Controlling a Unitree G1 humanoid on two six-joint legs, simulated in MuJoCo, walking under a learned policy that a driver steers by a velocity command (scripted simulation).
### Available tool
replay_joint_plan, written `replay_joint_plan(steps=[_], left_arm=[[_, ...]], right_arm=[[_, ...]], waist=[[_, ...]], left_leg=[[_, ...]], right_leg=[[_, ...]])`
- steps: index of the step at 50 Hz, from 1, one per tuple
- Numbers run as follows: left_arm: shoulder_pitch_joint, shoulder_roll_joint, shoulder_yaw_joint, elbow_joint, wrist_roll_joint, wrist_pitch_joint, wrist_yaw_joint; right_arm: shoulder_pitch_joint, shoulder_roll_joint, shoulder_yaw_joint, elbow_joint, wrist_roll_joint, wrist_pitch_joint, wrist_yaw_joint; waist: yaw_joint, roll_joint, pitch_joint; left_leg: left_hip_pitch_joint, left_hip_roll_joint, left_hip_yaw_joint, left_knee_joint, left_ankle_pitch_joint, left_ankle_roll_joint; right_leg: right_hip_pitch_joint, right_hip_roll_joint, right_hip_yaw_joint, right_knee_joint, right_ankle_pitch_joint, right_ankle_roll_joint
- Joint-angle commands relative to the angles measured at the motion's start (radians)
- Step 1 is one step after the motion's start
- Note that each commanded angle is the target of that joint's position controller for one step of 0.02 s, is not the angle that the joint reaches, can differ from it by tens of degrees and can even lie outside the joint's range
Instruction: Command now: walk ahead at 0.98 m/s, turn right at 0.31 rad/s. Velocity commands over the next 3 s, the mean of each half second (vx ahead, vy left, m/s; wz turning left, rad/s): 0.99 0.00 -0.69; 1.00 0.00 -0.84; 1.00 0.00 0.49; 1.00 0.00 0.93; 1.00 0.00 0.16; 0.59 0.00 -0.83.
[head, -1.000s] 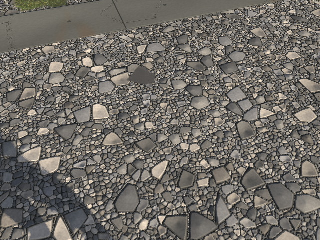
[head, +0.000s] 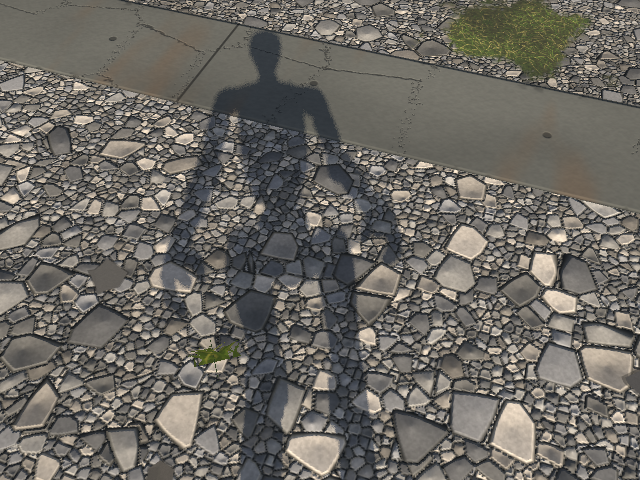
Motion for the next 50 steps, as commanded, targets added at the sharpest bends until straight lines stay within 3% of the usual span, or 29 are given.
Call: replay_joint_plan(steps=[1,3,6,9,11,12,13,14,15,16,17,19,22,27,29,31,33,34,35,36,37,38,39,41,42,44,47,49,50], left_arm=[[0.067,0.041,-0.005,-0.019,-0.014,-0.034,0.002],[0.068,0.067,0.002,-0.036,-0.012,-0.038,0.009],[0.049,0.121,0.023,-0.065,-0.021,-0.038,-0.001],[0.118,0.136,0.029,-0.054,-0.041,-0.033,-0.012],[0.152,0.162,0.035,-0.041,-0.039,-0.024,-0.010],[0.138,0.174,0.039,-0.047,-0.043,-0.025,-0.014],[0.098,0.114,0.024,-0.081,-0.048,-0.034,-0.015],[0.164,-0.026,-0.010,-0.126,-0.085,-0.029,-0.005],[0.123,0.033,-0.008,-0.137,-0.061,-0.012,0.004],[0.035,0.055,-0.002,-0.136,-0.040,0.001,0.000],[-0.018,0.044,-0.003,-0.141,-0.025,0.009,-0.012],[-0.052,0.010,-0.005,-0.158,-0.003,0.035,-0.035],[-0.159,-0.024,-0.018,-0.225,0.005,0.066,-0.055],[-0.337,0.006,-0.043,-0.317,0.002,0.066,-0.089],[-0.388,0.013,-0.050,-0.327,0.002,0.064,-0.097],[-0.317,0.051,-0.043,-0.306,0.001,0.062,-0.090],[-0.017,0.125,-0.010,-0.227,0.000,0.057,-0.069],[0.184,0.172,0.021,-0.156,-0.001,0.054,-0.047],[0.128,0.233,0.055,-0.149,-0.033,0.070,-0.019],[0.029,0.362,0.068,-0.209,0.010,0.085,-0.018],[0.079,0.325,0.071,-0.234,0.002,0.092,-0.003],[0.055,0.269,0.059,-0.205,-0.005,0.083,0.009],[0.028,0.226,0.047,-0.189,-0.009,0.068,0.013],[-0.030,0.184,0.027,-0.195,-0.012,0.035,0.019],[-0.032,0.166,0.018,-0.194,-0.017,0.022,0.015],[-0.032,0.166,0.018,-0.191,-0.022,0.003,0.008],[-0.005,0.129,0.008,-0.161,-0.031,-0.018,-0.002],[0.055,0.139,0.008,-0.136,-0.045,-0.038,-0.014],[0.068,0.144,0.005,-0.123,-0.038,-0.039,-0.016]], right_arm=[[-0.043,-0.010,0.025,-0.137,-0.027,-0.001,0.008],[-0.153,-0.017,0.044,-0.197,-0.015,-0.001,0.017],[-0.263,-0.006,0.066,-0.232,0.021,-0.004,0.037],[-0.270,-0.050,0.051,-0.232,0.022,-0.005,0.016],[-0.143,-0.094,0.025,-0.194,0.015,-0.012,-0.008],[-0.004,-0.128,0.007,-0.163,0.009,-0.019,-0.025],[0.196,-0.214,-0.023,-0.150,-0.009,-0.019,-0.050],[0.241,-0.273,-0.039,-0.141,-0.041,-0.009,-0.054],[0.183,-0.225,-0.043,-0.134,-0.013,0.001,-0.049],[0.111,-0.128,-0.024,-0.142,0.000,0.000,-0.042],[0.092,-0.086,-0.014,-0.126,0.003,-0.005,-0.034],[0.114,-0.053,-0.005,-0.082,0.011,-0.016,-0.033],[0.158,-0.018,0.000,-0.022,0.041,-0.037,-0.019],[0.115,-0.073,-0.008,0.010,0.037,-0.049,-0.028],[0.172,-0.114,-0.012,0.029,0.036,-0.045,-0.035],[0.211,-0.185,-0.027,0.026,0.035,-0.027,-0.051],[0.151,-0.247,-0.044,0.001,0.025,0.007,-0.063],[0.120,-0.243,-0.045,-0.018,0.017,0.019,-0.058],[0.104,-0.160,-0.033,-0.027,0.011,0.019,-0.039],[0.205,-0.105,-0.006,-0.154,0.031,0.002,-0.032],[0.096,-0.154,-0.002,-0.182,0.028,-0.026,-0.031],[0.061,-0.154,0.004,-0.184,0.028,-0.039,-0.031],[0.042,-0.145,0.009,-0.184,0.018,-0.035,-0.033],[0.080,-0.129,0.017,-0.165,-0.018,0.010,-0.033],[0.078,-0.120,0.018,-0.168,-0.021,0.032,-0.031],[-0.026,-0.088,0.029,-0.216,-0.014,0.048,-0.023],[-0.138,-0.015,0.059,-0.243,0.012,0.035,0.004],[-0.185,-0.025,0.055,-0.238,0.033,0.030,0.009],[-0.197,-0.037,0.049,-0.223,0.039,0.037,0.009]], waist=[[-0.061,-0.059,0.024],[-0.059,-0.043,0.066],[-0.032,-0.070,0.068],[-0.008,-0.063,0.036],[-0.063,-0.034,-0.072],[-0.133,-0.035,-0.155],[-0.227,0.026,-0.281],[-0.171,0.236,-0.401],[-0.140,0.220,-0.327],[-0.135,0.109,-0.185],[-0.121,0.040,-0.102],[-0.079,0.067,-0.034],[-0.052,0.078,0.004],[-0.015,0.029,0.090],[-0.028,0.003,0.105],[0.024,0.056,0.030],[0.185,0.094,-0.123],[0.260,0.051,-0.210],[0.192,-0.161,-0.157],[0.037,-0.299,-0.298],[0.116,-0.104,-0.347],[0.067,-0.014,-0.159],[0.006,0.058,-0.063],[-0.076,0.082,0.011],[-0.093,0.076,0.023],[-0.082,0.049,0.068],[-0.033,-0.009,0.075],[0.021,-0.033,0.062],[0.041,-0.009,0.034]], left_leg=[[-0.269,0.112,-0.046,-0.121,-0.044,-0.052],[-0.232,0.132,-0.010,-0.307,0.049,-0.089],[0.095,0.070,0.068,-0.578,0.262,-0.112],[0.146,0.045,0.067,-0.701,0.315,-0.106],[0.313,-0.007,0.088,-0.779,0.198,-0.082],[0.508,0.038,0.064,-0.759,0.163,-0.067],[0.723,0.261,-0.158,-0.789,-0.132,-0.029],[0.884,0.539,-0.634,-0.943,-0.435,0.046],[0.777,0.519,-0.748,-1.009,-0.531,0.073],[0.651,0.462,-0.568,-1.009,-0.422,0.054],[0.544,0.418,-0.413,-1.018,-0.218,0.043],[0.434,0.354,-0.212,-1.045,0.006,0.012],[0.422,0.333,-0.026,-1.066,0.292,-0.012],[0.313,0.251,0.262,-1.168,0.489,-0.056],[0.340,0.231,0.334,-1.130,0.827,-0.080],[0.438,0.260,0.340,-0.963,1.241,-0.093],[0.399,0.305,0.310,-0.568,1.389,-0.078],[0.241,0.284,0.295,-0.244,1.168,-0.068],[-0.050,0.075,0.286,0.158,0.092,-0.090],[-0.415,0.003,0.131,0.463,-0.217,-0.134],[-0.497,0.040,-0.015,0.431,-0.127,-0.125],[-0.502,0.093,-0.027,0.301,-0.078,-0.117],[-0.427,0.134,-0.025,0.174,-0.065,-0.119],[-0.276,0.169,-0.024,0.055,-0.103,-0.144],[-0.233,0.181,-0.017,-0.013,-0.130,-0.159],[-0.185,0.188,0.023,-0.189,-0.051,-0.178],[-0.039,0.170,0.085,-0.521,0.346,-0.136],[0.012,0.146,0.112,-0.632,0.519,-0.089],[-0.020,0.114,0.141,-0.651,0.520,-0.070]], right_leg=[[0.120,-0.269,0.512,-0.315,-0.068,-0.211],[0.013,-0.258,0.458,-0.379,-0.009,-0.212],[-0.167,-0.192,0.347,-0.446,0.107,-0.156],[0.008,-0.215,0.355,-0.347,0.315,-0.115],[0.102,-0.176,0.312,-0.074,0.575,-0.075],[0.018,-0.135,0.287,0.145,0.551,-0.056],[-0.139,-0.091,0.230,0.449,0.311,-0.039],[-0.391,-0.023,0.131,0.752,-0.259,-0.023],[-0.493,-0.100,0.101,0.855,-0.167,-0.039],[-0.518,-0.143,0.084,0.844,-0.087,-0.038],[-0.502,-0.172,0.083,0.805,-0.052,-0.031],[-0.477,-0.206,0.077,0.773,-0.047,-0.019],[-0.545,-0.230,0.048,0.760,0.001,-0.017],[-0.405,-0.201,-0.069,0.428,0.247,-0.043],[-0.280,-0.128,-0.178,0.292,0.259,-0.078],[-0.152,-0.055,-0.217,0.254,0.201,-0.108],[0.170,-0.009,-0.169,0.235,0.113,-0.154],[0.449,-0.004,-0.091,0.168,0.072,-0.185],[0.589,-0.096,0.086,0.112,0.002,-0.205],[0.831,-0.344,0.645,-0.015,0.044,-0.409],[0.813,-0.381,0.796,-0.192,-0.142,-0.423],[0.626,-0.369,0.760,-0.270,-0.167,-0.374],[0.445,-0.327,0.676,-0.283,-0.093,-0.331],[0.181,-0.242,0.531,-0.290,0.052,-0.302],[0.094,-0.211,0.488,-0.303,0.069,-0.299],[-0.040,-0.154,0.416,-0.341,0.104,-0.285],[-0.081,-0.089,0.263,-0.374,0.257,-0.202],[0.022,-0.136,0.247,-0.416,0.365,-0.167],[0.144,-0.137,0.211,-0.438,0.428,-0.147]])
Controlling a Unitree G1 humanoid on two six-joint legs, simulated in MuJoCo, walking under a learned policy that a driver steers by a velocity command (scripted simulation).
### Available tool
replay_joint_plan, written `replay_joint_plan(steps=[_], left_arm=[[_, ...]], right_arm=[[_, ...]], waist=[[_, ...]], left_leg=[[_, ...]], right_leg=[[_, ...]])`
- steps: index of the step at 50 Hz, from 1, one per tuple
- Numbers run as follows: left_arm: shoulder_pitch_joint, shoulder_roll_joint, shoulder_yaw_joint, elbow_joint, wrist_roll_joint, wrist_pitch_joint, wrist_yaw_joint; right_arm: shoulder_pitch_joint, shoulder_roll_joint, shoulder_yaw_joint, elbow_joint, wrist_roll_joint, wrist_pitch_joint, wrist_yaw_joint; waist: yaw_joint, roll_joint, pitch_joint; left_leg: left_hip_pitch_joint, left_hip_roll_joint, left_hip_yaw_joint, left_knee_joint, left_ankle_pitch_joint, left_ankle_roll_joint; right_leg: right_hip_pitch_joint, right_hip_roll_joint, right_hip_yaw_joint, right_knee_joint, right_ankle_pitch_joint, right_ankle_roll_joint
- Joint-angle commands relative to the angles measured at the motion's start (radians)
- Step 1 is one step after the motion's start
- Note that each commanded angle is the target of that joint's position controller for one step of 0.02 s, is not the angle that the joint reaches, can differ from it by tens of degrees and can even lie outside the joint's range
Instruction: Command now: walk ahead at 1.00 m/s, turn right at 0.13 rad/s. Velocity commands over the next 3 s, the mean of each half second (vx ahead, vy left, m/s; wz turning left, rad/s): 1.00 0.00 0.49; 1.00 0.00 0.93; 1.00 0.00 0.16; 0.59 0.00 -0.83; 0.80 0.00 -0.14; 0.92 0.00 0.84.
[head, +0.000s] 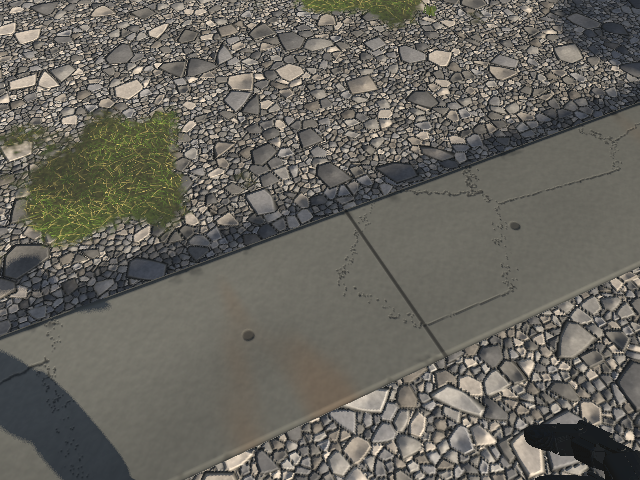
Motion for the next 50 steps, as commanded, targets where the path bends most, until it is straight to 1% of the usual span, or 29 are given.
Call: replay_joint_plan(steps=[1,4,5,6,7,8,9,11,13,15,19,24,26,27,28,29,30,31,32,33,37,40,42,44,46,47,48,49,50], left_arm=[[-0.009,0.147,0.028,-0.044,0.002,-0.039,-0.001],[-0.001,0.199,0.035,-0.014,0.035,-0.028,0.024],[-0.026,0.214,0.037,-0.014,0.057,-0.015,0.035],[-0.087,0.213,0.038,-0.024,0.071,-0.001,0.043],[-0.107,0.159,0.020,-0.054,0.062,-0.003,0.043],[-0.034,0.055,-0.003,-0.098,0.017,-0.028,0.016],[-0.076,0.087,-0.017,-0.110,0.036,-0.039,0.023],[-0.229,0.100,-0.031,-0.149,0.054,-0.052,0.017],[-0.273,0.068,-0.045,-0.192,0.086,-0.027,0.010],[-0.270,0.054,-0.057,-0.210,0.092,0.001,0.006],[-0.485,0.030,-0.084,-0.301,0.055,0.000,-0.013],[-0.558,0.043,-0.079,-0.328,0.039,-0.007,-0.002],[-0.468,0.085,-0.059,-0.306,0.040,-0.011,0.011],[-0.333,0.119,-0.040,-0.271,0.040,-0.018,0.021],[-0.134,0.161,-0.017,-0.232,0.043,-0.024,0.039],[0.106,0.239,0.014,-0.207,0.063,-0.024,0.063],[-0.004,0.301,0.028,-0.215,0.069,-0.012,0.059],[-0.109,0.189,0.020,-0.231,0.062,-0.002,0.058],[-0.133,0.111,0.001,-0.224,0.054,-0.002,0.053],[-0.123,0.081,-0.004,-0.195,0.058,-0.003,0.046],[-0.065,0.038,-0.011,-0.094,0.021,-0.035,0.034],[-0.106,0.048,-0.009,-0.063,0.023,-0.048,0.027],[-0.128,0.082,-0.005,-0.057,0.022,-0.053,0.028],[-0.097,0.126,0.008,-0.028,0.027,-0.051,0.036],[-0.190,0.163,0.015,-0.075,0.028,-0.054,0.050],[-0.248,0.207,0.022,-0.100,0.011,-0.052,0.050],[-0.345,0.248,0.037,-0.124,-0.013,-0.044,0.041],[-0.411,0.205,0.038,-0.114,0.003,-0.024,0.028],[-0.259,0.099,0.007,-0.174,0.039,-0.028,0.026]], right_arm=[[-0.076,-0.072,-0.018,-0.047,0.022,-0.006,0.004],[0.005,-0.145,-0.054,-0.017,0.016,-0.011,-0.005],[0.165,-0.175,-0.071,0.027,0.023,-0.008,-0.011],[0.399,-0.200,-0.089,0.099,0.026,-0.002,-0.020],[0.572,-0.273,-0.117,0.138,0.015,0.008,-0.031],[0.553,-0.337,-0.140,0.157,0.010,0.015,-0.018],[0.427,-0.265,-0.131,0.131,0.018,0.017,0.001],[0.385,-0.181,-0.117,0.140,0.028,0.013,0.002],[0.388,-0.140,-0.097,0.177,0.026,0.003,-0.010],[0.398,-0.165,-0.102,0.184,0.032,-0.012,-0.010],[0.386,-0.187,-0.116,0.166,0.042,-0.018,-0.012],[0.452,-0.219,-0.132,0.181,0.053,-0.012,-0.016],[0.444,-0.246,-0.137,0.178,0.048,-0.004,-0.028],[0.421,-0.273,-0.143,0.174,0.046,-0.003,-0.026],[0.374,-0.268,-0.141,0.159,0.044,-0.010,-0.021],[0.352,-0.141,-0.109,0.127,0.034,-0.025,-0.025],[0.452,-0.070,-0.080,0.059,0.082,-0.023,-0.020],[0.353,-0.143,-0.084,0.092,0.050,-0.001,-0.033],[0.272,-0.166,-0.092,0.085,0.029,0.007,-0.025],[0.238,-0.153,-0.093,0.081,0.022,0.017,-0.012],[0.147,-0.070,-0.071,0.005,0.006,0.071,0.026],[0.062,-0.072,-0.059,-0.055,0.008,0.077,0.043],[-0.016,-0.095,-0.056,-0.079,0.014,0.073,0.067],[-0.028,-0.091,-0.052,-0.069,0.012,0.068,0.089],[0.295,-0.171,-0.100,0.049,0.018,0.064,0.067],[0.464,-0.203,-0.120,0.101,0.019,0.068,0.046],[0.676,-0.265,-0.153,0.162,0.011,0.075,0.018],[0.672,-0.308,-0.176,0.173,0.048,0.078,-0.002],[0.489,-0.339,-0.152,0.146,0.050,0.080,-0.009]], waist=[[0.013,-0.046,0.057],[-0.046,-0.081,-0.034],[-0.128,-0.108,-0.115],[-0.257,-0.093,-0.211],[-0.323,0.012,-0.301],[-0.194,0.398,-0.362],[-0.174,0.228,-0.287],[-0.151,-0.045,-0.112],[-0.084,-0.052,-0.017],[-0.055,0.000,0.017],[-0.100,0.023,0.088],[-0.163,0.046,0.020],[-0.120,0.048,-0.051],[-0.048,0.028,-0.142],[0.059,0.015,-0.246],[0.132,-0.131,-0.412],[0.003,-0.426,-0.508],[0.012,-0.212,-0.309],[0.021,-0.096,-0.197],[0.010,-0.036,-0.121],[-0.063,-0.099,-0.006],[-0.104,-0.112,0.034],[-0.110,-0.066,0.093],[-0.109,-0.075,0.092],[-0.285,-0.095,-0.114],[-0.389,-0.102,-0.195],[-0.511,-0.040,-0.245],[-0.538,0.169,-0.132],[-0.273,0.347,-0.014]], left_leg=[[0.231,-0.061,0.104,-0.138,0.129,0.065],[0.287,-0.165,0.148,-0.173,-0.097,0.129],[0.404,-0.201,0.144,-0.160,-0.172,0.152],[0.627,-0.209,0.147,-0.174,-0.206,0.173],[0.899,-0.092,-0.032,-0.122,-0.417,0.233],[1.112,0.125,-0.688,-0.321,-0.568,0.378],[1.091,0.141,-0.832,-0.428,-0.602,0.406],[0.825,0.096,-0.614,-0.451,-0.499,0.355],[0.617,0.007,-0.497,-0.485,-0.421,0.315],[0.517,-0.030,-0.448,-0.516,-0.363,0.329],[0.322,-0.115,-0.336,-0.605,-0.236,0.294],[0.511,-0.094,-0.360,-0.493,0.113,0.228],[0.595,-0.086,-0.366,-0.332,0.318,0.193],[0.589,-0.116,-0.336,-0.154,0.397,0.171],[0.451,-0.155,-0.311,0.098,0.285,0.153],[0.292,-0.205,-0.220,0.449,-0.194,0.159],[0.023,-0.268,-0.120,0.675,-0.575,0.129],[-0.100,-0.173,-0.090,0.730,-0.459,0.134],[-0.102,-0.135,-0.068,0.683,-0.386,0.131],[-0.082,-0.107,-0.058,0.654,-0.359,0.123],[-0.103,-0.041,-0.043,0.596,-0.350,0.111],[-0.049,-0.043,0.003,0.432,-0.158,0.116],[0.044,-0.057,0.060,0.222,-0.037,0.131],[0.242,-0.113,0.164,0.139,0.016,0.155],[0.628,-0.213,0.242,0.344,0.133,0.206],[0.835,-0.237,0.215,0.377,0.031,0.236],[1.135,-0.230,0.134,0.314,-0.070,0.296],[1.139,-0.193,0.052,0.102,-0.092,0.368],[1.062,-0.105,-0.157,-0.009,0.277,0.406]], right_leg=[[-0.143,-0.257,0.070,-0.145,0.585,-0.046],[0.103,-0.317,0.000,0.050,1.074,0.007],[0.132,-0.334,-0.025,0.229,1.231,0.017],[0.046,-0.313,-0.082,0.504,1.223,0.034],[-0.225,-0.244,-0.140,0.916,0.933,0.059],[-0.637,-0.028,-0.132,1.265,-0.031,0.139],[-0.809,-0.086,-0.036,1.309,-0.084,0.118],[-0.793,-0.202,-0.017,1.134,-0.004,0.115],[-0.729,-0.239,-0.027,0.997,-0.034,0.138],[-0.721,-0.260,-0.052,0.892,-0.072,0.166],[-0.593,-0.256,-0.127,0.523,0.208,0.212],[-0.462,-0.197,-0.127,0.313,0.344,0.194],[-0.332,-0.155,-0.125,0.255,0.212,0.173],[-0.167,-0.146,-0.130,0.243,0.152,0.156],[0.092,-0.230,-0.062,0.278,0.058,0.131],[0.334,-0.505,0.216,0.262,-0.339,0.099],[0.429,-0.709,0.779,0.028,-0.539,-0.002],[0.282,-0.645,0.697,0.018,-0.557,-0.004],[0.168,-0.596,0.487,0.039,-0.391,0.013],[0.068,-0.552,0.347,0.026,-0.195,0.021],[-0.084,-0.485,0.028,-0.019,0.204,0.074],[-0.175,-0.443,-0.184,-0.051,0.399,0.102],[-0.257,-0.406,-0.291,-0.099,0.427,0.123],[-0.289,-0.371,-0.395,-0.109,0.547,0.138],[-0.328,-0.374,-0.447,0.209,1.155,0.158],[-0.411,-0.406,-0.423,0.474,1.312,0.172],[-0.633,-0.412,-0.373,0.879,1.140,0.180],[-0.812,-0.214,-0.379,1.404,0.260,0.193],[-1.039,-0.189,-0.269,1.539,-0.237,0.224]])
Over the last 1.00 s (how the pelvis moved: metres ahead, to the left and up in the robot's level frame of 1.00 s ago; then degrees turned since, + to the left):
0.83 -0.22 0.00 -47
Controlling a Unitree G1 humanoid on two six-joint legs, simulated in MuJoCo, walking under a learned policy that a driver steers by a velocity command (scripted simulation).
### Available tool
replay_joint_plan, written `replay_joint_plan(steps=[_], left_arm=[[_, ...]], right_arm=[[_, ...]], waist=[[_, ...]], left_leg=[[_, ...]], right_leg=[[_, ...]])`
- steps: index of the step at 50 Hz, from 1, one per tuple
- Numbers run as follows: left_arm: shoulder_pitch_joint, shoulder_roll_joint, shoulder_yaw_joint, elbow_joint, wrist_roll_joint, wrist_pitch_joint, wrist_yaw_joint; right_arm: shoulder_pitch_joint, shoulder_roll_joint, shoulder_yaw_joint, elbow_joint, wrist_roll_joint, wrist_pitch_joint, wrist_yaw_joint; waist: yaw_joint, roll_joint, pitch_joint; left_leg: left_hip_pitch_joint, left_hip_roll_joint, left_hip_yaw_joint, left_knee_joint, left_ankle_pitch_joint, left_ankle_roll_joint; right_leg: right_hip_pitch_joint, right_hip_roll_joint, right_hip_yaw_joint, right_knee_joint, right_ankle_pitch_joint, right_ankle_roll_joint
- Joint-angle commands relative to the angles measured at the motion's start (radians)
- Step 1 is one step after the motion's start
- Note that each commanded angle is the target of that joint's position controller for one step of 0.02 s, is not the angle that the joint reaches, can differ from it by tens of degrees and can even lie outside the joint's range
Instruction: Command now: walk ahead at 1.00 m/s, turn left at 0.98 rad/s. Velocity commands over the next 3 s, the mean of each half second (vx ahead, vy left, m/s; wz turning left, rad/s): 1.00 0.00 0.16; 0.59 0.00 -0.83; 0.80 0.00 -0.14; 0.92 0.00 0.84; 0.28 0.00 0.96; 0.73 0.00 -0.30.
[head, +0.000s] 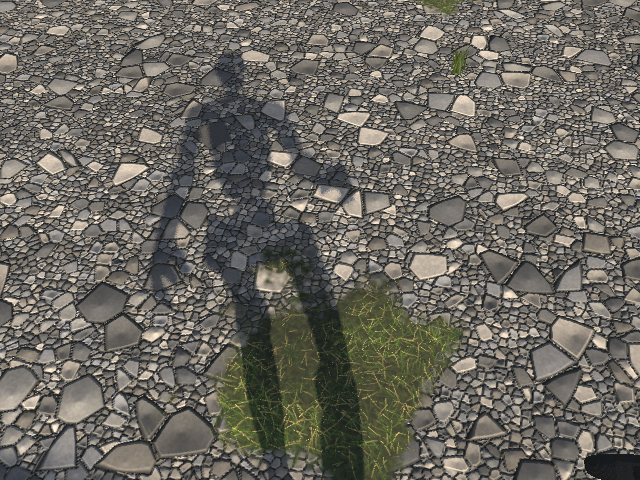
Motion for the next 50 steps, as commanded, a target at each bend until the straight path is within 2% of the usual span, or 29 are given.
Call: replay_joint_plan(steps=[1,3,5,6,7,8,10,12,15,17,18,19,20,21,22,23,24,27,29,32,34,35,36,37,38,40,42,45,50], left_arm=[[-0.177,0.131,0.014,-0.275,0.048,-0.036,0.000],[-0.165,0.178,0.026,-0.255,0.051,-0.023,-0.001],[-0.212,0.148,0.019,-0.246,0.075,0.030,-0.003],[-0.174,0.104,0.009,-0.224,0.073,0.047,-0.003],[-0.272,0.132,0.029,-0.254,0.038,0.047,-0.003],[-0.301,0.090,0.009,-0.275,0.033,0.038,-0.027],[-0.230,0.029,-0.005,-0.201,0.022,0.019,-0.073],[-0.222,0.048,-0.003,-0.167,-0.012,0.020,-0.092],[-0.342,0.056,0.006,-0.171,0.015,0.018,-0.059],[-0.170,0.088,0.028,-0.106,0.035,0.023,-0.030],[0.072,0.124,0.054,-0.021,0.041,0.028,-0.027],[0.288,0.154,0.082,0.031,0.035,0.034,-0.035],[0.319,0.166,0.071,0.078,0.021,0.038,-0.061],[0.296,0.143,0.060,0.071,0.010,0.034,-0.067],[0.256,0.193,0.088,0.060,0.014,0.027,-0.043],[0.138,0.197,0.087,0.025,0.011,0.017,-0.020],[0.046,0.132,0.066,0.016,0.012,0.007,-0.003],[-0.003,0.096,0.043,0.024,0.015,-0.006,0.010],[0.014,0.095,0.051,0.024,-0.008,-0.012,-0.008],[0.080,0.095,0.062,0.042,-0.034,0.007,-0.024],[0.092,0.113,0.071,0.049,-0.030,0.019,-0.016],[0.045,0.127,0.076,0.038,-0.035,0.017,-0.016],[-0.027,0.014,0.050,-0.003,-0.067,0.017,-0.002],[-0.044,-0.051,0.022,-0.059,-0.018,0.023,0.007],[0.106,-0.020,0.020,-0.097,-0.055,0.024,0.012],[-0.010,0.067,0.049,-0.128,-0.068,0.063,0.030],[-0.037,0.065,0.069,-0.149,-0.051,0.092,0.036],[-0.106,-0.014,0.056,-0.224,-0.055,0.119,0.029],[-0.238,0.034,0.054,-0.275,-0.052,0.100,-0.035]], right_arm=[[0.349,-0.249,-0.080,0.054,0.024,0.027,-0.043],[0.227,-0.197,-0.067,0.032,-0.018,0.007,-0.068],[0.163,-0.191,-0.064,0.047,-0.030,-0.024,-0.070],[0.174,-0.181,-0.057,0.066,-0.055,-0.048,-0.063],[0.233,-0.158,-0.053,0.104,-0.045,-0.080,-0.060],[0.221,-0.128,-0.047,0.139,-0.013,-0.101,-0.063],[0.193,-0.087,-0.033,0.160,0.007,-0.109,-0.065],[0.226,-0.054,-0.029,0.179,0.007,-0.101,-0.066],[0.352,-0.065,-0.026,0.226,-0.031,-0.089,-0.080],[0.339,-0.081,-0.025,0.239,-0.048,-0.070,-0.097],[0.273,-0.072,-0.025,0.233,-0.040,-0.059,-0.102],[0.152,-0.065,-0.030,0.202,-0.022,-0.055,-0.092],[0.114,0.064,0.006,0.143,-0.049,-0.071,-0.074],[0.192,0.094,0.036,0.082,-0.048,-0.088,-0.070],[0.156,0.071,0.048,0.058,-0.056,-0.115,-0.075],[0.030,-0.014,0.042,0.040,-0.065,-0.128,-0.075],[-0.103,-0.067,0.026,0.036,-0.069,-0.111,-0.063],[-0.149,-0.023,0.053,0.017,-0.058,-0.070,-0.029],[-0.190,0.018,0.072,0.007,-0.036,-0.073,-0.023],[-0.222,0.040,0.078,-0.006,-0.015,-0.089,-0.044],[-0.116,0.017,0.065,0.015,-0.012,-0.097,-0.065],[0.007,-0.003,0.053,0.042,-0.010,-0.108,-0.076],[0.153,-0.054,0.008,0.039,0.034,-0.124,-0.083],[0.303,-0.108,0.005,0.093,0.021,-0.117,-0.088],[0.281,-0.107,0.005,0.071,-0.018,-0.110,-0.072],[0.079,0.003,0.003,0.037,-0.001,-0.087,-0.082],[-0.016,0.037,0.010,0.042,0.003,-0.078,-0.073],[-0.101,0.023,-0.010,0.071,0.006,-0.082,-0.071],[-0.067,-0.081,-0.052,0.114,0.020,-0.088,-0.074]], waist=[[-0.098,0.142,-0.145],[0.017,-0.078,-0.009],[0.056,-0.102,0.070],[0.054,-0.076,0.024],[0.026,-0.075,0.046],[0.058,-0.078,0.040],[0.069,-0.061,-0.020],[0.041,0.022,0.005],[-0.047,-0.005,0.110],[0.016,-0.009,0.091],[0.122,0.000,0.011],[0.271,-0.109,-0.078],[0.174,-0.295,-0.033],[0.065,-0.349,-0.105],[0.102,-0.344,-0.197],[0.080,-0.196,-0.142],[0.035,-0.009,0.034],[-0.018,-0.057,0.142],[0.015,-0.107,0.095],[0.067,-0.036,0.068],[0.028,-0.061,-0.032],[-0.052,-0.075,-0.103],[-0.164,-0.062,-0.303],[-0.176,0.126,-0.450],[-0.100,0.255,-0.593],[-0.070,0.120,-0.313],[0.005,0.056,-0.137],[0.048,0.089,-0.043],[0.016,0.031,-0.103]], left_leg=[[0.815,0.205,-0.586,-0.329,0.548,0.268],[0.399,0.272,-0.806,-0.504,0.077,0.257],[0.075,0.227,-0.681,-0.443,0.146,0.211],[0.027,0.208,-0.586,-0.425,0.187,0.184],[0.021,0.160,-0.548,-0.416,0.033,0.143],[-0.128,0.069,-0.457,-0.414,-0.205,0.074],[-0.166,0.009,-0.309,-0.342,-0.289,0.025],[-0.081,0.025,-0.238,-0.271,-0.280,-0.010],[0.230,0.095,-0.220,-0.122,-0.059,-0.018],[0.432,0.105,-0.161,0.127,0.303,-0.017],[0.400,0.103,-0.117,0.416,0.524,-0.021],[0.211,0.012,-0.032,0.915,0.341,-0.046],[-0.230,-0.067,-0.032,1.162,-0.382,-0.061],[-0.472,-0.007,-0.120,1.066,-0.295,-0.068],[-0.646,0.025,-0.178,1.002,-0.193,-0.085],[-0.665,0.113,-0.226,0.767,-0.099,-0.116],[-0.541,0.154,-0.220,0.565,-0.037,-0.182],[-0.158,0.180,-0.177,0.111,0.116,-0.268],[0.024,0.135,-0.112,-0.072,0.234,-0.253],[0.130,0.025,-0.052,-0.288,0.361,-0.220],[0.299,-0.040,-0.063,-0.402,0.368,-0.197],[0.476,-0.014,-0.096,-0.471,0.477,-0.183],[0.844,0.139,-0.286,-0.415,0.568,-0.137],[1.023,0.382,-0.422,-0.273,0.974,-0.110],[1.098,0.606,-0.714,-0.321,1.004,0.058],[0.810,0.471,-0.522,-0.434,0.707,0.033],[0.530,0.393,-0.350,-0.518,0.713,0.005],[0.300,0.366,-0.156,-0.636,0.628,-0.007],[0.369,0.361,-0.014,-0.728,0.223,-0.023]], right_leg=[[-0.918,0.061,0.210,0.553,-0.138,0.033],[-0.760,0.005,0.292,0.276,-0.140,0.041],[-0.580,-0.011,0.266,0.060,-0.253,0.044],[-0.490,-0.005,0.201,0.078,0.018,0.020],[-0.542,-0.017,0.256,-0.054,0.274,-0.004],[-0.371,-0.008,0.235,-0.274,0.580,-0.036],[-0.131,0.024,0.185,-0.372,0.888,-0.076],[-0.111,0.026,0.178,-0.431,0.918,-0.082],[-0.288,0.041,0.137,-0.630,0.730,-0.104],[-0.272,0.037,0.152,-0.804,0.655,-0.153],[-0.080,0.035,0.177,-0.833,0.640,-0.200],[0.166,-0.004,0.245,-0.844,0.638,-0.276],[0.359,-0.026,0.269,-0.505,0.855,-0.215],[0.512,-0.075,0.484,-0.430,0.912,-0.255],[0.586,-0.228,0.847,-0.651,0.383,-0.410],[0.428,-0.312,1.071,-0.846,-0.110,-0.437],[0.114,-0.250,1.005,-0.905,-0.127,-0.401],[-0.339,-0.079,0.749,-0.964,0.204,-0.374],[-0.363,-0.001,0.607,-0.969,0.471,-0.322],[-0.214,0.061,0.535,-0.863,0.844,-0.225],[-0.127,0.117,0.528,-0.660,0.996,-0.154],[-0.166,0.150,0.527,-0.483,0.945,-0.120],[-0.337,0.167,0.584,-0.230,0.617,-0.067],[-0.457,0.251,0.446,0.050,-0.277,-0.056],[-0.573,0.237,0.451,0.285,-0.355,-0.033],[-0.685,0.103,0.327,0.280,-0.185,0.012],[-0.659,0.047,0.281,0.282,-0.121,0.031],[-0.580,-0.022,0.246,0.067,-0.067,0.019],[-0.487,-0.059,0.209,-0.239,0.289,-0.055]])
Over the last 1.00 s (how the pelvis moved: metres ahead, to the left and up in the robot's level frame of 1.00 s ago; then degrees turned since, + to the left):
0.87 0.27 -0.04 45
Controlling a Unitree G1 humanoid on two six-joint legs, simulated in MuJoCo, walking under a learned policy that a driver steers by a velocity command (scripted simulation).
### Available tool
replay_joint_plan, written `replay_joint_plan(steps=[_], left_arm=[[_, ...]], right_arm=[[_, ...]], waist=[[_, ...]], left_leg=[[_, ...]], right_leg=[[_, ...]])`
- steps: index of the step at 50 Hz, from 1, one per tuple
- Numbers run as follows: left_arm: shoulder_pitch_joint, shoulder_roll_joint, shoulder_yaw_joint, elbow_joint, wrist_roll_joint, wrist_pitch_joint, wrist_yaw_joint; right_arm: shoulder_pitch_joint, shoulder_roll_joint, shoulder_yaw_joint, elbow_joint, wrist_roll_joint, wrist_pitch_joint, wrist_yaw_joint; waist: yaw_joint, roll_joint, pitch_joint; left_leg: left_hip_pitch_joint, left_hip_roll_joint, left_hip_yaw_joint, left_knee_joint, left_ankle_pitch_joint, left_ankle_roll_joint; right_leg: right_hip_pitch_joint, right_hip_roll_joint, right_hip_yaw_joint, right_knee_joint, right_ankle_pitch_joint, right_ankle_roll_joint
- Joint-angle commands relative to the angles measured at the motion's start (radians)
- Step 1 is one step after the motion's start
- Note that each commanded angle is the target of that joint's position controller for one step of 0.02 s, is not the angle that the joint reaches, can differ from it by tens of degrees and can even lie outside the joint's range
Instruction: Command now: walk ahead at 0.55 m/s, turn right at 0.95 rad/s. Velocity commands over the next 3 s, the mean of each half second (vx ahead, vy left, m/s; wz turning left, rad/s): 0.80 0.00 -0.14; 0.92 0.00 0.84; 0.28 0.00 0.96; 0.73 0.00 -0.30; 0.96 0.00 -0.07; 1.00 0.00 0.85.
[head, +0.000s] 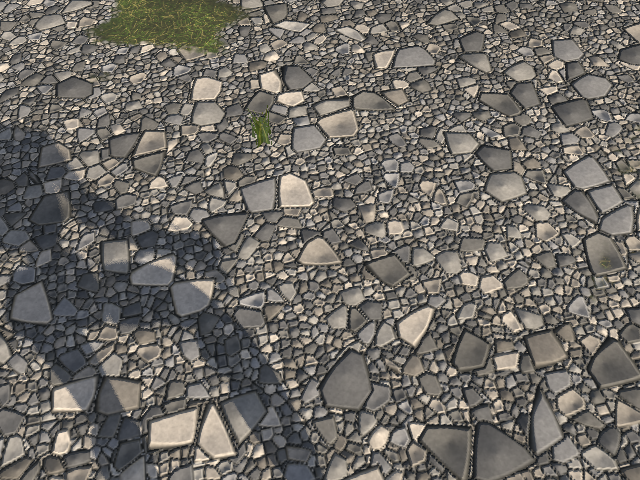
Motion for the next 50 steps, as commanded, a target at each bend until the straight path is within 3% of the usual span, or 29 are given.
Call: replay_joint_plan(steps=[1,2,3,5,7,8,9,10,11,12,13,14,16,17,21,26,29,31,32,33,34,35,36,37,38,41,45,47,50], left_arm=[[0.050,-0.018,-0.022,-0.046,-0.004,-0.006,-0.040],[0.006,-0.002,-0.021,-0.059,-0.004,-0.006,-0.046],[-0.043,-0.018,-0.039,-0.082,0.093,0.012,-0.076],[-0.135,0.008,-0.036,-0.107,0.081,0.020,-0.097],[-0.134,0.023,-0.036,-0.107,0.089,0.011,-0.095],[-0.039,0.030,-0.032,-0.072,0.094,0.000,-0.082],[0.187,0.031,-0.024,0.011,0.101,-0.019,-0.068],[0.399,0.135,0.005,0.067,0.113,-0.035,-0.048],[0.401,0.273,0.028,0.048,0.091,-0.042,-0.029],[0.337,0.209,0.011,0.024,0.093,-0.048,-0.015],[0.306,0.162,-0.004,0.039,0.100,-0.054,-0.005],[0.248,0.107,-0.021,0.045,0.095,-0.063,-0.004],[0.163,0.046,-0.049,0.045,0.074,-0.089,-0.008],[0.163,0.018,-0.057,0.053,0.074,-0.103,-0.012],[0.210,0.013,-0.053,0.104,0.070,-0.136,-0.016],[0.220,0.007,-0.059,0.155,0.064,-0.151,0.005],[0.223,0.072,-0.049,0.171,0.066,-0.138,0.026],[0.162,0.144,-0.025,0.150,0.082,-0.099,0.041],[0.112,0.161,-0.019,0.131,0.086,-0.082,0.038],[0.087,0.129,-0.024,0.134,0.083,-0.080,0.022],[0.102,-0.066,-0.074,0.058,0.080,-0.101,-0.007],[0.087,-0.034,-0.087,-0.023,0.070,-0.130,-0.009],[0.032,0.010,-0.089,-0.030,0.077,-0.155,-0.008],[0.027,0.022,-0.091,-0.024,0.073,-0.166,-0.008],[0.010,0.014,-0.097,-0.026,0.087,-0.158,-0.005],[0.026,-0.002,-0.112,-0.026,0.119,-0.094,-0.010],[-0.208,-0.037,-0.137,-0.124,0.096,-0.087,-0.030],[-0.243,-0.057,-0.146,-0.136,0.088,-0.096,-0.029],[-0.230,-0.044,-0.144,-0.142,0.078,-0.109,-0.010]], right_arm=[[-0.089,-0.142,-0.037,-0.071,0.012,-0.025,0.005],[-0.063,-0.157,-0.043,-0.060,0.018,-0.025,0.011],[0.046,-0.115,-0.028,-0.036,-0.035,-0.023,0.019],[0.102,-0.156,-0.042,-0.029,-0.034,-0.012,0.021],[0.146,-0.198,-0.047,-0.017,-0.039,0.004,0.015],[0.150,-0.205,-0.043,-0.012,-0.036,0.012,0.017],[0.132,-0.180,-0.027,-0.012,-0.027,0.016,0.021],[0.136,-0.089,0.007,-0.053,-0.017,0.016,0.030],[0.115,-0.025,0.022,-0.124,-0.032,0.012,0.040],[-0.021,-0.115,0.003,-0.124,-0.024,0.015,0.033],[-0.007,-0.110,0.004,-0.118,0.003,0.007,0.039],[0.051,-0.106,0.005,-0.086,0.003,0.004,0.046],[0.163,-0.091,0.001,-0.032,-0.025,0.033,0.059],[0.169,-0.087,-0.001,-0.019,-0.022,0.047,0.065],[0.051,-0.032,0.010,-0.048,-0.013,0.058,0.084],[-0.075,-0.012,0.033,-0.110,-0.019,0.051,0.105],[-0.013,-0.034,0.031,-0.108,-0.007,0.057,0.095],[0.247,-0.101,0.004,-0.048,0.002,0.064,0.077],[0.437,-0.156,-0.024,0.005,-0.003,0.065,0.065],[0.533,-0.204,-0.056,0.035,-0.005,0.068,0.045],[0.388,-0.271,-0.073,0.026,-0.013,0.083,0.033],[0.331,-0.310,-0.082,-0.023,-0.015,0.085,0.040],[0.329,-0.261,-0.076,-0.028,-0.020,0.078,0.032],[0.325,-0.189,-0.058,-0.005,-0.021,0.069,0.027],[0.294,-0.166,-0.049,-0.003,-0.020,0.056,0.021],[0.243,-0.144,-0.028,-0.023,-0.006,0.014,0.017],[0.280,-0.161,-0.035,-0.027,0.001,-0.001,0.020],[0.339,-0.173,-0.045,-0.005,0.013,0.013,0.020],[0.368,-0.180,-0.050,0.006,0.012,0.029,0.012]], waist=[[0.038,0.067,-0.131],[0.023,0.055,-0.103],[0.011,0.040,-0.086],[-0.027,0.075,-0.044],[-0.018,0.088,-0.024],[0.033,0.085,-0.056],[0.152,0.027,-0.136],[0.239,-0.175,-0.268],[0.199,-0.396,-0.337],[0.240,-0.141,-0.249],[0.201,-0.062,-0.158],[0.133,-0.014,-0.111],[0.045,-0.071,-0.070],[0.040,-0.061,-0.054],[0.042,-0.030,0.045],[0.027,-0.020,0.086],[-0.028,-0.062,-0.009],[-0.169,-0.126,-0.156],[-0.258,-0.109,-0.234],[-0.300,-0.023,-0.241],[-0.113,0.311,-0.150],[-0.092,0.247,-0.289],[-0.097,0.086,-0.221],[-0.044,-0.040,-0.119],[-0.004,-0.081,-0.068],[0.064,-0.073,-0.019],[-0.012,-0.021,0.055],[-0.062,0.011,0.004],[-0.084,0.073,-0.086]], left_leg=[[0.051,0.269,-0.106,-0.190,0.103,0.170],[0.099,0.278,-0.099,-0.197,0.075,0.162],[0.108,0.291,-0.038,-0.173,0.048,0.108],[0.146,0.283,-0.011,-0.160,-0.004,0.078],[0.155,0.293,0.003,-0.097,0.203,0.085],[0.143,0.282,0.033,0.023,0.430,0.093],[0.027,0.241,0.090,0.263,0.595,0.090],[-0.274,0.165,0.101,0.627,0.328,0.056],[-0.598,0.000,-0.042,0.939,-0.383,0.030],[-0.719,-0.004,-0.220,1.037,-0.275,0.053],[-0.706,0.017,-0.277,1.015,-0.168,0.071],[-0.634,0.054,-0.283,0.928,-0.093,0.072],[-0.521,0.081,-0.280,0.853,-0.023,0.045],[-0.514,0.082,-0.272,0.855,0.003,0.039],[-0.637,0.075,-0.237,0.759,0.159,0.044],[-0.577,0.061,-0.089,0.473,0.270,0.107],[-0.393,-0.060,0.017,0.383,0.223,0.171],[-0.145,-0.130,0.015,0.414,0.062,0.206],[0.062,-0.146,-0.037,0.388,-0.051,0.237],[0.231,-0.130,-0.141,0.291,-0.113,0.277],[0.380,0.069,-0.602,0.184,-0.190,0.397],[0.494,0.182,-1.025,-0.033,-0.329,0.516],[0.433,0.212,-1.048,-0.132,-0.371,0.464],[0.282,0.188,-0.966,-0.150,-0.299,0.409],[0.151,0.142,-0.858,-0.143,-0.199,0.373],[-0.093,0.030,-0.659,-0.167,-0.050,0.349],[-0.188,-0.062,-0.548,-0.185,0.292,0.285],[-0.097,-0.090,-0.505,-0.077,0.649,0.207],[-0.015,-0.114,-0.526,0.075,0.826,0.114]], right_leg=[[0.129,-0.039,0.022,-0.126,0.147,-0.048],[0.093,-0.038,0.009,-0.147,0.136,-0.061],[0.108,-0.006,-0.063,-0.202,0.131,-0.094],[0.105,0.017,-0.101,-0.239,0.030,-0.129],[0.174,0.075,-0.102,-0.297,-0.136,-0.159],[0.296,0.126,-0.112,-0.344,-0.178,-0.178],[0.589,0.185,-0.119,-0.426,-0.084,-0.201],[0.941,0.003,0.182,-0.530,-0.360,-0.244],[1.064,-0.245,0.679,-0.723,-0.612,-0.305],[0.996,-0.270,0.658,-0.757,-0.508,-0.268],[0.886,-0.258,0.476,-0.723,-0.349,-0.236],[0.776,-0.213,0.358,-0.734,-0.244,-0.194],[0.639,-0.162,0.198,-0.796,-0.159,-0.135],[0.620,-0.147,0.146,-0.822,-0.113,-0.128],[0.621,-0.105,-0.058,-0.906,0.078,-0.109],[0.683,-0.087,-0.244,-0.943,0.421,-0.086],[0.819,-0.103,-0.287,-0.774,1.142,-0.053],[0.842,-0.135,-0.272,-0.430,1.417,-0.058],[0.750,-0.141,-0.241,-0.152,1.323,-0.083],[0.582,-0.046,-0.246,0.232,0.903,-0.075],[0.073,0.185,-0.170,0.626,-0.210,-0.013],[-0.131,0.201,0.077,0.735,-0.245,-0.019],[-0.176,0.131,0.132,0.664,-0.183,-0.037],[-0.132,0.081,0.130,0.534,-0.122,-0.040],[-0.074,0.043,0.125,0.445,-0.120,-0.030],[0.040,-0.010,0.096,0.273,-0.143,0.022],[0.093,0.013,0.007,-0.118,0.138,0.049],[0.147,0.088,-0.036,-0.280,0.280,0.028],[0.312,0.187,-0.029,-0.437,0.327,-0.006]])
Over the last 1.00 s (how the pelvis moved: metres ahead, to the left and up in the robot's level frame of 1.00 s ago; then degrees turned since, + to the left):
0.83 -0.07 -0.13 -25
